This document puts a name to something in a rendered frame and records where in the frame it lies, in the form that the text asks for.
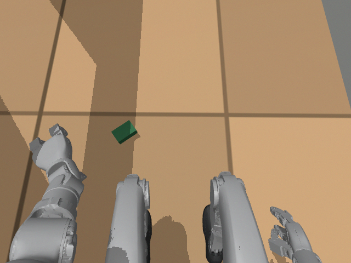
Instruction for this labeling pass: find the right robot foot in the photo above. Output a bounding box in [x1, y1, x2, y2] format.
[202, 204, 223, 263]

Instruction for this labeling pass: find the left robot hand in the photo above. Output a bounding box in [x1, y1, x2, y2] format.
[29, 124, 87, 180]

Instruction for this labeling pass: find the right robot hand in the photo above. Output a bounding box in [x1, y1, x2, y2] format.
[268, 207, 312, 260]

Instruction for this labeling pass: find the right robot arm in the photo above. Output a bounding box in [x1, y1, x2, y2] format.
[292, 250, 322, 263]

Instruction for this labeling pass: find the left robot arm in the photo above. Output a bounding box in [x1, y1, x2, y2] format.
[6, 158, 84, 263]

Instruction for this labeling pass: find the small box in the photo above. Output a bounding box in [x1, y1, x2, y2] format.
[112, 120, 138, 144]

